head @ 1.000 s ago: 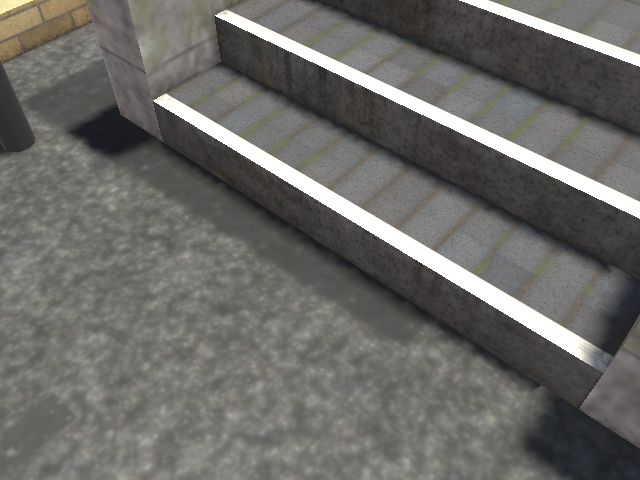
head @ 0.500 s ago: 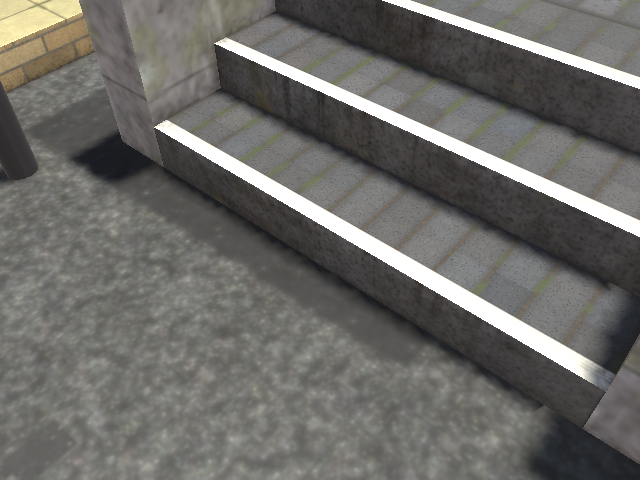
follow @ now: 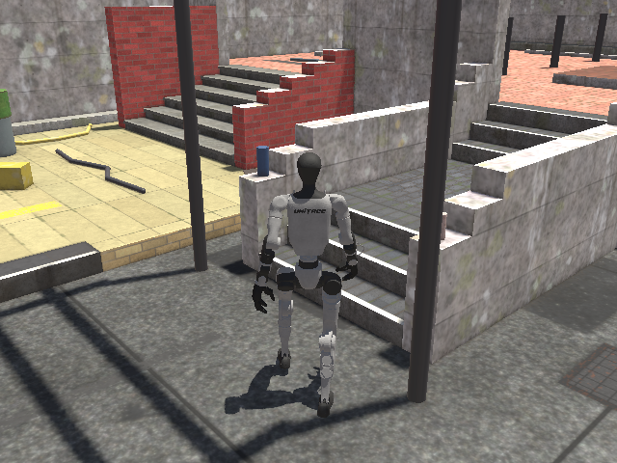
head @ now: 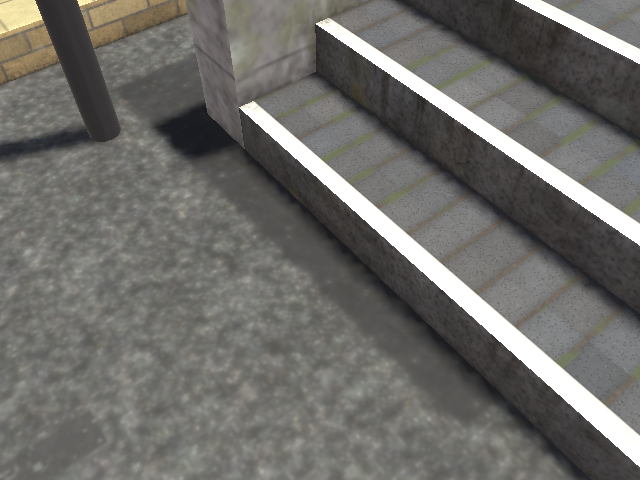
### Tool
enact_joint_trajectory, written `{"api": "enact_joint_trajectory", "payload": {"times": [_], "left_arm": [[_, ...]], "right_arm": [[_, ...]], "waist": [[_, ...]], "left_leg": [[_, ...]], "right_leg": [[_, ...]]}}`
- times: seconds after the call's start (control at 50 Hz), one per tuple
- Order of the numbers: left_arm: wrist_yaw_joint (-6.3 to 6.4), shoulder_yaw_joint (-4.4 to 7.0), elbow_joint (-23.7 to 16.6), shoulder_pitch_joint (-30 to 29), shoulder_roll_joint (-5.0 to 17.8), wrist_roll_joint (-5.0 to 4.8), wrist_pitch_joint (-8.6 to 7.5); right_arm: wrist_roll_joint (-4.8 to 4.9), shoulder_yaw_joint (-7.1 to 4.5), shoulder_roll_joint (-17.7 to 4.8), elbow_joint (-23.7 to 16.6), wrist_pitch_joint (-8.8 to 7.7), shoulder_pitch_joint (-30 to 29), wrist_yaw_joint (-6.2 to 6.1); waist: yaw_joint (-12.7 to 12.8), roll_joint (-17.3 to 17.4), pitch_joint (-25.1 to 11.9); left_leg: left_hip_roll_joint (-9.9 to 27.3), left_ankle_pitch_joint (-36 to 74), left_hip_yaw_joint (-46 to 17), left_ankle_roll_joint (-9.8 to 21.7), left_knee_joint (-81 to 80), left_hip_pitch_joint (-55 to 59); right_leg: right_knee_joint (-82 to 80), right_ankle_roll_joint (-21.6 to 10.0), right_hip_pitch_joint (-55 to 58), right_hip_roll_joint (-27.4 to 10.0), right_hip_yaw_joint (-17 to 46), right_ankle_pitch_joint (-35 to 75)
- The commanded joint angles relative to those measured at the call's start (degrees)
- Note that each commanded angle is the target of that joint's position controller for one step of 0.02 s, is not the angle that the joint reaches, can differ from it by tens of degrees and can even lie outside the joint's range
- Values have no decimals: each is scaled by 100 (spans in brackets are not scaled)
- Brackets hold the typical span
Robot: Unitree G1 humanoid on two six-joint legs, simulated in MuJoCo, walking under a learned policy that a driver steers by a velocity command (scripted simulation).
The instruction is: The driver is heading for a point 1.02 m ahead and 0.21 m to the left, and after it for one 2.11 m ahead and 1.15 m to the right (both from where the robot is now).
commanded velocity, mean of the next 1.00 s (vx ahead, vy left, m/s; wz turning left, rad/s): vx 0.49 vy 0.00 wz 0.46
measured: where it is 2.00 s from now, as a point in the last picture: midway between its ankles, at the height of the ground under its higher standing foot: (249, 252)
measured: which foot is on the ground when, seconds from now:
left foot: up 0.00-0.08, down 0.10-0.60, up 0.62-1.00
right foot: down 0.00-0.12, up 0.14-0.58, down 0.60-1.00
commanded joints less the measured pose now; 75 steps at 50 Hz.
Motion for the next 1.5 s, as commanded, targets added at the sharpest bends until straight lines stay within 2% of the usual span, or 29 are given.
{"api": "enact_joint_trajectory", "payload": {"times": [0.02, 0.06, 0.1, 0.12, 0.14, 0.16, 0.18, 0.2, 0.28, 0.38, 0.5, 0.58, 0.6, 0.62, 0.64, 0.66, 0.7, 0.74, 0.84, 1.0, 1.04, 1.08, 1.1, 1.12, 1.14, 1.16, 1.22, 1.32, 1.5], "left_arm": [[54, 201, -191, 132, 1041, -38, 42], [106, 259, -325, -37, 1226, -24, 134], [138, 275, -518, -245, 1325, 3, 222], [101, 188, -694, -148, 1114, 101, 139], [-54, -34, -950, 270, 329, 4, -103], [-140, 107, -1119, -520, 896, -185, -367], [-151, 162, -1334, -931, 1102, -333, -469], [-92, 179, -1317, -981, 1075, -265, -487], [-11, 286, -1449, -824, 967, 7, -178], [4, 205, -1937, -2100, 775, 69, -119], [-138, 223, -2264, -2847, 971, -63, -243], [-151, 411, -2059, -1745, 1392, -109, -363], [-99, 491, -1953, -794, 1690, -16, -359], [-95, 622, -1771, -243, 2127, 57, -255], [-135, 524, -1818, -330, 1616, -60, -211], [-126, 430, -1931, -637, 1226, -87, -174], [-150, 338, -1860, -1021, 1023, 35, -149], [-187, 295, -1778, -1080, 819, 25, -179], [-147, 429, -1459, -848, 1268, -70, -187], [-127, 413, -1077, -303, 1424, -212, 14], [-124, 438, -1011, -267, 1521, -247, 76], [-104, 402, -990, -317, 1511, -255, 128], [-100, 301, -1116, -372, 1312, -152, 107], [-133, 73, -1274, 209, 576, -53, 15], [-144, 164, -1148, 152, 949, -187, -86], [-145, 295, -1307, -320, 1330, -334, -113], [-73, 341, -1320, -600, 1132, -210, 58], [-68, 332, -1458, -705, 770, -202, 307], [-373, 188, -2156, -2195, 586, -145, 270]], "right_arm": [[2, -31, -261, -697, -110, -890, 131], [5, -168, -513, -699, -98, -435, 186], [33, -494, -1060, -325, -38, 1205, 142], [14, -644, -1523, -182, 53, 1994, -9], [-40, -634, -1736, -356, 29, 1795, -29], [-88, -518, -1290, -296, -25, 1804, -53], [-105, -458, -1047, -329, -104, 1526, -75], [-90, -401, -891, -438, -181, 1047, -36], [-81, -327, -761, -611, -205, 624, -104], [-23, -448, -1134, -578, -143, 1290, -331], [-13, -431, -1020, -511, 32, 1771, -336], [-28, -381, -885, -625, 42, 1685, -350], [-102, -262, -582, -747, 13, 1654, -300], [44, -143, -168, -900, -63, 2463, -266], [140, -214, -742, -827, -68, 2443, -290], [112, -312, -1118, -899, -43, 1889, -304], [-65, -326, -967, -1084, -46, 1304, -355], [-7, -329, -721, -1032, 21, 1428, -331], [-116, -195, -386, -1319, -2, 917, -234], [-6, -135, -448, -1728, -108, -438, -58], [-36, -179, -587, -1761, -125, -410, -40], [-96, -394, -945, -1413, -137, 760, -88], [-157, -539, -1308, -1178, -118, 1791, -164], [-241, -643, -1873, -1104, -66, 2242, -223], [-219, -523, -1420, -1081, -60, 2357, -214], [-173, -421, -1145, -1061, -94, 2016, -204], [-192, -264, -581, -1030, -210, 1038, -154], [-269, -347, -679, -750, -380, 873, -209], [-130, -460, -1098, -408, -201, 1379, -384]], "waist": [[-147, -531, 665], [-525, -818, 160], [-1379, -822, -762], [-1496, 114, -1365], [-857, 1287, -2116], [-1190, 622, -1876], [-1055, 381, -1121], [-701, -375, -632], [-154, -188, -179], [-529, -19, 105], [-867, 329, -85], [-165, 545, -656], [242, 61, -1496], [-93, -1805, -2196], [-8, -1526, -1879], [127, -979, -1073], [-91, -485, -213], [-259, -731, -124], [-319, -651, -64], [-4, -757, 226], [-144, -812, 171], [-829, -668, -506], [-1270, -357, -1236], [-1034, 1181, -2054], [-1169, 1056, -2362], [-1100, 768, -1415], [-520, 558, -376], [-247, 207, -33], [-743, -50, 385]], "left_leg": [[-186, -225, 324, 243, -327, 135], [-553, -769, 636, 467, -194, 877], [-869, -734, 500, 830, -530, 3132], [194, -1137, -1271, 1185, -654, 4844], [1635, -2366, -4909, 2412, -1806, 6305], [1459, -2403, -4842, 2060, -2340, 6092], [1284, -1941, -3876, 1794, -2380, 5346], [1007, -1210, -3163, 1612, -2466, 4314], [491, -131, -2041, 1480, -2790, 2430], [38, -231, -1514, 1155, -2755, 1917], [220, -837, -2159, 876, -2080, 2946], [131, 14, -2400, 582, -785, 3114], [-235, -509, -1912, 366, 740, 2432], [-1104, -3216, -1154, -63, 2595, 289], [-611, -3431, -1256, -123, 3383, -543], [-387, -2885, -1173, -169, 3573, -776], [-106, -2177, -1031, -138, 3228, -403], [77, -1987, -924, -128, 2767, -41], [213, -1156, -633, -284, 1347, -84], [-12, -356, -186, -123, -589, 417], [-135, -672, -104, 45, -830, 832], [-432, -556, 101, 296, -1206, 2697], [226, -403, -537, 558, -975, 4386], [1864, -826, -2974, 1348, -1224, 6390], [2086, -1404, -3988, 1512, -1831, 6112], [1856, -1367, -3103, 1233, -1962, 5397], [1189, -819, -1442, 813, -2640, 3473], [1070, 280, -268, 819, -3129, 2933], [1183, 836, 886, 600, -3016, 3925]], "right_leg": [[133, -546, -432, -1703, 61, 4097], [1174, -428, -148, -1774, -111, 6297], [3451, -206, -930, -1565, -203, 6540], [5410, -2, -2511, -1142, -200, 3731], [7441, 255, -4717, 195, 719, -1113], [7778, 25, -5320, -112, 1727, -969], [7494, -122, -5546, -382, 1623, -471], [6932, -114, -5224, -650, 1583, -76], [5610, 228, -4200, -1000, 1464, 219], [3281, 543, -4135, -631, 1203, 1927], [1864, 365, -3878, -324, 1388, 2205], [1480, -79, -2166, -375, 1413, 1670], [1654, -437, -638, -1222, 2168, 1160], [1194, -1360, 1353, -2552, 4814, -177], [841, -1308, 1226, -2680, 5466, -1360], [769, -1013, 556, -2398, 4542, -1154], [501, -890, -875, -1917, 3315, 518], [293, -847, -1325, -1636, 2551, 1254], [-119, -1102, -1454, -1630, 1809, 2224], [61, -801, -966, -1660, 1266, 2303], [379, -735, -825, -1796, 1314, 2905], [1748, -523, -1185, -1467, 1061, 4292], [3182, -311, -2230, -1176, 898, 3351], [5412, 79, -4509, -281, 687, -222], [6376, 59, -5025, -256, 1563, -1457], [6638, -4, -5438, -529, 1608, -1074], [5911, 29, -4803, -1070, 1507, 109], [5309, 140, -4815, -1090, 1658, 1102], [3037, -61, -4875, -887, 931, 1929]]}}
Velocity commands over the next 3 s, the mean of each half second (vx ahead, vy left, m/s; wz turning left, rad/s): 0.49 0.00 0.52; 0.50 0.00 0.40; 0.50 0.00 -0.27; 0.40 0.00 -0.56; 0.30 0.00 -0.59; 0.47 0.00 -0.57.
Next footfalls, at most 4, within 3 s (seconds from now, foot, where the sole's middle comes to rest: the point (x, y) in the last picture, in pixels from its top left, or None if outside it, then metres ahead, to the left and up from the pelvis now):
0.10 left None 0.25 0.11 -0.77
0.60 right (374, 440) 0.57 -0.03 -0.77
1.10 left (213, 378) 0.69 0.34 -0.77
1.62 right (285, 268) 1.01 0.21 -0.77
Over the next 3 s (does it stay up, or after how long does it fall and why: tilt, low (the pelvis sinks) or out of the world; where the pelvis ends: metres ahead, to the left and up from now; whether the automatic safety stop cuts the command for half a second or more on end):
stays up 1.10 0.28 0.01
